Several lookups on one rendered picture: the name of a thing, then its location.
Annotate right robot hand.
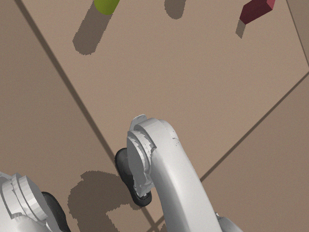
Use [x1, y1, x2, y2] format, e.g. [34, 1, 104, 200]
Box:
[215, 212, 243, 232]

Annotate left robot foot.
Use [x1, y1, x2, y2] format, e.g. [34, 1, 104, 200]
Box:
[42, 192, 71, 232]

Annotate right robot foot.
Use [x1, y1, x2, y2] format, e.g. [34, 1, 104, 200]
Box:
[115, 148, 152, 207]

